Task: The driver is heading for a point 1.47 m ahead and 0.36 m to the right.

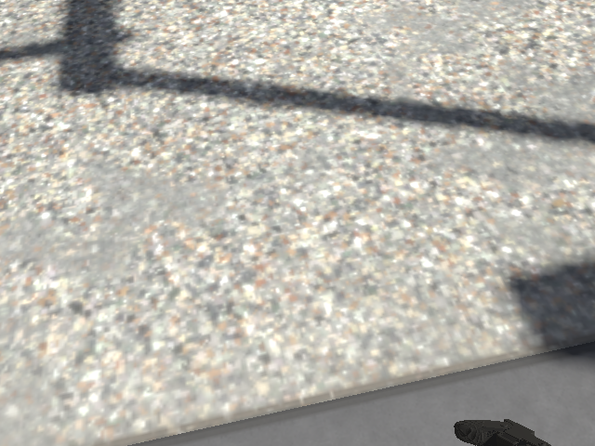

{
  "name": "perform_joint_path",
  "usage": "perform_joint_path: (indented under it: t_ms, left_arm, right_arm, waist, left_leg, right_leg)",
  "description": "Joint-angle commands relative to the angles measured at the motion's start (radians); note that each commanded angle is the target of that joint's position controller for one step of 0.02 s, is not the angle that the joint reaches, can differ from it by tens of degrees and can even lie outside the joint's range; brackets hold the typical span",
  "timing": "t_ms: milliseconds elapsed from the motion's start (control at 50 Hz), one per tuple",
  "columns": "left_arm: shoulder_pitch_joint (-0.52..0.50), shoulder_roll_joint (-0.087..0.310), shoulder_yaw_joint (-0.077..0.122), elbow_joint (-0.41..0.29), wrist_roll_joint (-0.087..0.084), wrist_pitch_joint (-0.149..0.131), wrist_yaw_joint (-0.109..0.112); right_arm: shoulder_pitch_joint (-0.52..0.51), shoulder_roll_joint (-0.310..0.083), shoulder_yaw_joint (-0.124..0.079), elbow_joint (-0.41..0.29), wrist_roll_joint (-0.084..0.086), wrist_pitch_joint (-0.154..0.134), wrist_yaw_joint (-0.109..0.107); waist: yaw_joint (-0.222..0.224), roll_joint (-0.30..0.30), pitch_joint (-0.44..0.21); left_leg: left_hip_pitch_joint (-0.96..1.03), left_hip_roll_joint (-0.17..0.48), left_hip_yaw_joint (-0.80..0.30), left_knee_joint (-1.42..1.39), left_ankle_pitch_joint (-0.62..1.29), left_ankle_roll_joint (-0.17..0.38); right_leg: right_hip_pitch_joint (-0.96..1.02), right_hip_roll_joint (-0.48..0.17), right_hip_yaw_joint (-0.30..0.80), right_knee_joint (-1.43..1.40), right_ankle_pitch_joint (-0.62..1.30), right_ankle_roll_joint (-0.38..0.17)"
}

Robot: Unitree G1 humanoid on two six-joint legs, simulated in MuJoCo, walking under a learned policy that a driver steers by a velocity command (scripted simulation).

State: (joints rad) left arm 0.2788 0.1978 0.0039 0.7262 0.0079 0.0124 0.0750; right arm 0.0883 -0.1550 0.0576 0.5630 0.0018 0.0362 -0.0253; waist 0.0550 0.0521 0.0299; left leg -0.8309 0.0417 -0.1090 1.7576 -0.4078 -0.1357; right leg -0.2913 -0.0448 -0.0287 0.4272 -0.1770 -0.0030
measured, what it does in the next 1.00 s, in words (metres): steps on the spot, turning right: left foot, then right foot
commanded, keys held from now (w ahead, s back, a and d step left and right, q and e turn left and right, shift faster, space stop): no key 0.08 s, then e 0.70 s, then no key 0.22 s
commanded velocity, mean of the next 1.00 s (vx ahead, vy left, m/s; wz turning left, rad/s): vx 0.00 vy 0.00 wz -0.33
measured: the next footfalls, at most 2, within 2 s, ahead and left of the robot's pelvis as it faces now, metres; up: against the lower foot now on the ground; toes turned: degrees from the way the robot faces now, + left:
left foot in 0.12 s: -0.01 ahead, +0.18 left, +0.00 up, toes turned +2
right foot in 0.56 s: +0.03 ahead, -0.10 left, +0.00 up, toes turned -17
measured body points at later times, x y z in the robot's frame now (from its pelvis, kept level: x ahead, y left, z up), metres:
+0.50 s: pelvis +0.00 +0.03 +0.00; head +0.03 +0.03 +0.44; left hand +0.18 +0.26 -0.11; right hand +0.11 -0.25 -0.10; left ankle -0.05 +0.18 -0.74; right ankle -0.01 -0.08 -0.70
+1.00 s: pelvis -0.02 +0.03 -0.01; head -0.02 -0.01 +0.44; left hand +0.24 +0.18 -0.07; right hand +0.05 -0.25 -0.11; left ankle -0.01 +0.19 -0.42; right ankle +0.00 -0.09 -0.74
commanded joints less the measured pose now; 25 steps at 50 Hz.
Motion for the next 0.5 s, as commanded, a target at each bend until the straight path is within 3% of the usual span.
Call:
perform_joint_path:
  t_ms: [20,40,60,80,100,120,140,160,180,200,220,240,280,300,360,400,440,460,500]
  left_arm:
    - [-0.139,0.126,0.035,-0.105,-0.012,0.006,-0.013]
    - [-0.054,0.146,0.045,-0.074,-0.014,0.013,-0.023]
    - [-0.048,0.12,0.036,-0.074,-0.012,0.031,-0.025]
    - [-0.01,0.112,0.035,-0.051,-0.016,0.043,-0.027]
    - [0.044,0.124,0.039,-0.043,-0.027,0.044,-0.031]
    - [0.101,0.103,0.039,-0.03,-0.016,0.038,-0.037]
    - [0.212,0.05,0.036,-0.009,0.029,0.019,-0.062]
    - [0.214,0.026,0.038,0.008,0.008,-0.007,-0.075]
    - [0.097,0.064,0.054,0.004,-0.038,-0.014,-0.076]
    - [-0.002,0.088,0.068,-0.016,-0.064,0.0,-0.068]
    - [-0.032,0.072,0.071,-0.024,-0.058,0.035,-0.044]
    - [-0.015,0.072,0.073,-0.022,-0.033,0.065,-0.025]
    - [-0.013,0.089,0.074,-0.061,-0.002,0.079,-0.004]
    - [-0.025,0.089,0.07,-0.085,0.001,0.075,-0.005]
    - [-0.059,0.062,0.047,-0.147,-0.003,0.069,-0.034]
    - [-0.077,0.035,0.028,-0.171,-0.01,0.064,-0.058]
    - [-0.088,0.053,0.031,-0.197,-0.021,0.064,-0.074]
    - [-0.061,0.069,0.04,-0.202,-0.017,0.07,-0.077]
    - [-0.017,0.087,0.054,-0.206,-0.015,0.075,-0.079]
  right_arm:
    - [0.019,-0.025,-0.003,-0.039,-0.02,-0.012,0.005]
    - [-0.011,-0.024,-0.015,-0.031,-0.009,-0.011,0.007]
    - [0.045,-0.044,-0.031,-0.006,-0.014,-0.021,0.006]
    - [0.036,-0.025,-0.034,0.017,-0.011,-0.025,0.013]
    - [0.026,-0.066,-0.053,0.04,-0.009,-0.028,0.01]
    - [0.042,-0.11,-0.066,0.06,-0.012,-0.03,0.005]
    - [0.159,-0.2,-0.095,0.092,-0.02,-0.017,0.0]
    - [0.137,-0.2,-0.105,0.071,-0.038,0.0,-0.002]
    - [0.133,-0.2,-0.117,0.04,-0.069,0.007,-0.003]
    - [0.099,-0.191,-0.12,0.037,-0.075,0.012,-0.009]
    - [0.034,-0.179,-0.118,0.037,-0.063,0.009,-0.015]
    - [-0.016,-0.142,-0.107,0.035,-0.051,0.002,-0.021]
    - [-0.007,-0.126,-0.104,0.044,-0.044,-0.011,-0.03]
    - [0.012,-0.135,-0.107,0.05,-0.037,-0.012,-0.039]
    - [0.031,-0.164,-0.123,0.042,-0.027,-0.003,-0.067]
    - [-0.007,-0.189,-0.136,0.021,-0.024,0.012,-0.07]
    - [0.013,-0.24,-0.156,0.03,-0.013,0.015,-0.058]
    - [0.022,-0.255,-0.162,0.033,-0.006,0.009,-0.052]
    - [0.019,-0.259,-0.164,0.051,0.009,0.003,-0.037]
  waist:
    - [-0.081,-0.186,-0.198]
    - [-0.047,-0.252,-0.2]
    - [-0.063,-0.216,-0.223]
    - [-0.048,-0.255,-0.183]
    - [-0.017,-0.253,-0.124]
    - [0.029,-0.195,-0.104]
    - [0.039,0.121,-0.194]
    - [-0.01,0.261,-0.238]
    - [-0.09,0.229,-0.237]
    - [-0.104,0.213,-0.161]
    - [-0.076,0.216,-0.065]
    - [-0.042,0.18,0.012]
    - [-0.038,0.132,0.015]
    - [-0.046,0.127,-0.002]
    - [-0.055,0.094,-0.048]
    - [-0.061,0.111,-0.085]
    - [-0.077,0.143,-0.108]
    - [-0.075,0.152,-0.118]
    - [-0.055,0.12,-0.118]
  left_leg:
    - [0.383,0.062,0.119,-0.639,0.117,0.032]
    - [0.464,0.019,0.166,-0.747,0.107,0.036]
    - [0.493,0.024,0.116,-0.928,0.138,0.054]
    - [0.512,0.0,0.141,-1.254,0.226,0.066]
    - [0.497,-0.01,0.128,-1.495,0.336,0.065]
    - [0.57,0.047,0.067,-1.576,0.441,0.069]
    - [0.95,0.25,-0.056,-1.284,1.385,0.111]
    - [0.959,0.337,-0.064,-1.214,1.526,0.256]
    - [0.843,0.367,-0.082,-1.268,1.356,0.366]
    - [0.761,0.37,-0.077,-1.327,1.152,0.419]
    - [0.668,0.373,-0.05,-1.374,0.949,0.428]
    - [0.608,0.319,0.044,-1.373,0.866,0.394]
    - [0.612,0.316,0.079,-1.386,0.858,0.383]
    - [0.669,0.324,0.088,-1.385,0.881,0.38]
    - [0.828,0.306,0.155,-1.381,0.824,0.344]
    - [0.781,0.271,0.22,-1.377,0.814,0.317]
    - [0.774,0.318,0.199,-1.379,0.83,0.316]
    - [0.783,0.342,0.185,-1.362,0.829,0.312]
    - [0.793,0.336,0.199,-1.297,0.774,0.274]
  right_leg:
    - [-0.029,-0.117,0.013,-0.076,0.457,-0.19]
    - [-0.03,-0.157,0.064,-0.123,0.438,-0.214]
    - [0.096,-0.134,0.062,-0.067,0.451,-0.186]
    - [0.194,-0.145,0.107,-0.043,0.429,-0.161]
    - [0.292,-0.138,0.143,0.006,0.364,-0.129]
    - [0.259,-0.118,0.151,0.091,0.245,-0.102]
    - [-0.1,-0.046,0.1,0.274,-0.255,-0.035]
    - [-0.251,0.035,0.092,0.452,-0.362,0.039]
    - [-0.291,0.053,0.101,0.733,-0.436,0.094]
    - [-0.374,0.065,0.123,0.987,-0.51,0.132]
    - [-0.46,0.057,0.145,1.175,-0.527,0.159]
    - [-0.476,0.054,0.157,1.216,-0.47,0.169]
    - [-0.475,0.077,0.108,1.254,-0.346,0.171]
    - [-0.502,0.075,0.104,1.253,-0.303,0.166]
    - [-0.51,0.015,0.08,0.937,-0.251,0.149]
    - [-0.336,-0.005,0.003,0.652,-0.237,0.13]
    - [-0.246,-0.016,-0.026,0.488,-0.208,0.105]
    - [-0.223,-0.018,-0.032,0.431,-0.208,0.088]
    - [-0.163,0.0,-0.056,0.233,-0.103,0.041]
